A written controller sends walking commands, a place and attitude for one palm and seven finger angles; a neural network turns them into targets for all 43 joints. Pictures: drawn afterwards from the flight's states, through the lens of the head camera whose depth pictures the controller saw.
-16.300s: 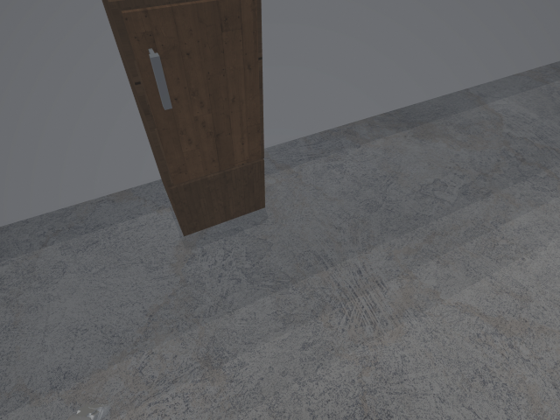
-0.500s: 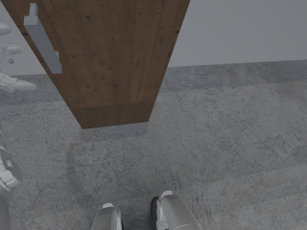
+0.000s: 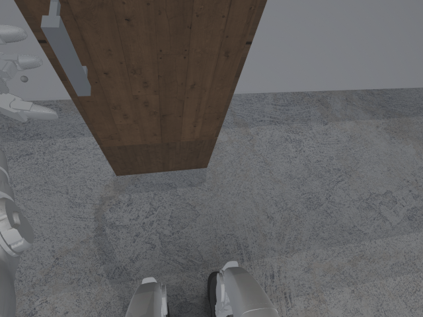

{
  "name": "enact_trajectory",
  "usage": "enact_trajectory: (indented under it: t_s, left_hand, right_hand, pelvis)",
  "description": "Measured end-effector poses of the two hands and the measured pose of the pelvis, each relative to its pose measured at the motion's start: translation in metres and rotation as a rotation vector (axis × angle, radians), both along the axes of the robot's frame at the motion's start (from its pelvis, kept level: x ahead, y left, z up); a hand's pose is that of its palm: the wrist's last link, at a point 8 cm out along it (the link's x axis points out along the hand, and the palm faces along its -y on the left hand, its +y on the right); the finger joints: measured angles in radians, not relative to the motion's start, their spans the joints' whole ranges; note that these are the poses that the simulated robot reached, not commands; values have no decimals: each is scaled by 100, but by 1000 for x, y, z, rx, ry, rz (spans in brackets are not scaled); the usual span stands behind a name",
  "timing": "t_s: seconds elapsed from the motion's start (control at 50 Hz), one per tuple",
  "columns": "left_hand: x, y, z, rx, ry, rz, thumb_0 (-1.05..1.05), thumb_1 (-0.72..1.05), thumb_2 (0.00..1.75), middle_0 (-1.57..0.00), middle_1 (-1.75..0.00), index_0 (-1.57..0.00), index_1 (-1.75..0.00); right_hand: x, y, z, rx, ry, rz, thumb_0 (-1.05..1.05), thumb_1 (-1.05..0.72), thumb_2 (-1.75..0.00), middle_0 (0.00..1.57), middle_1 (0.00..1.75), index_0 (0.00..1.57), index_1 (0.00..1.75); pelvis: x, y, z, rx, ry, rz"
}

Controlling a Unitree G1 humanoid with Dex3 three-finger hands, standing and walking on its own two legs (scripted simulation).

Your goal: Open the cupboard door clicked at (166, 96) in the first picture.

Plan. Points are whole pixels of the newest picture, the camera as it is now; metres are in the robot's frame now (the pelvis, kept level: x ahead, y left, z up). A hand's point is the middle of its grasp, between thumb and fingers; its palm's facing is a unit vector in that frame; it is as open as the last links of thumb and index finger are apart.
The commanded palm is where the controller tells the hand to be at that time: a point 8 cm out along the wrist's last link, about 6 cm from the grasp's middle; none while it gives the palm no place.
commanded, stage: slide the fingers in behind the handle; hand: left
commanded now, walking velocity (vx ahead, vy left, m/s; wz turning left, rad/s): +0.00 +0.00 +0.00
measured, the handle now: (71, 52) +0.57 +0.21 +0.07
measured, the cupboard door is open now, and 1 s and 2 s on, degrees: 0 0 0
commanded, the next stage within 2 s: close the thumb around the handle in 1.64 s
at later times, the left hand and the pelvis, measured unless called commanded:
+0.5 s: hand (43, 79) +0.51 +0.24 +0.07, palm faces +0.05 -1.00 -0.01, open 14.0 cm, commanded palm +0.48 +0.28 +0.06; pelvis +0.00 +0.00 +0.00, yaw -1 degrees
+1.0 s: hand (67, 80) +0.51 +0.21 +0.07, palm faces +0.03 -1.00 +0.00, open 14.0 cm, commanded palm +0.49 +0.24 +0.06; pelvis +0.00 +0.00 +0.00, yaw +0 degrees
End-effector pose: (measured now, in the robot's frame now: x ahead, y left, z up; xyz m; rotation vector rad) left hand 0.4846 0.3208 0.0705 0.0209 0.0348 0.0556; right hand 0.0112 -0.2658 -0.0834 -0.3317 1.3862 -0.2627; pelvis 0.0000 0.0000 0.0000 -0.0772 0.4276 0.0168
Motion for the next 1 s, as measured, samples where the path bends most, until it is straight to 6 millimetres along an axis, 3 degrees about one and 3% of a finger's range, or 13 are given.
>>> enact_trajectory:
  t_s: [0.3, 0.68, 0.84, 1.0]
  left_hand:
    - [5, -21, -1, -13, 0, -22, -1, -50, 30, -30, -120, -30, -120]
    - [-12, -34, 2, -19, -19, -14, -1, -50, 30, -30, -120, -30, -120]
    - [-8, -46, 0, -20, -28, -21, -1, -50, 30, -30, -120, -30, -120]
    - [1, -62, -2, -16, -23, -24, -1, -50, 30, -30, -120, -30, -120]
  right_hand:
    - [-24, 1, 1, 17, 51, -43, 0, -90, -89, 20, 30, 20, 30]
    - [-1, 3, -2, 38, -25, -6, 0, -90, -89, 20, 30, 20, 30]
    - [3, 2, -5, 30, -41, 10, 0, -90, -89, 20, 30, 20, 30]
    - [-6, 5, -8, 45, -28, -6, 0, -90, -89, 20, 30, 20, 30]
  pelvis:
    - [0, -2, 1, 3, 4, -8]
    - [-1, -1, 5, 11, -28, -1]
    - [-4, 0, 1, 11, -22, 5]
    - [-5, -1, -1, 13, -16, 1]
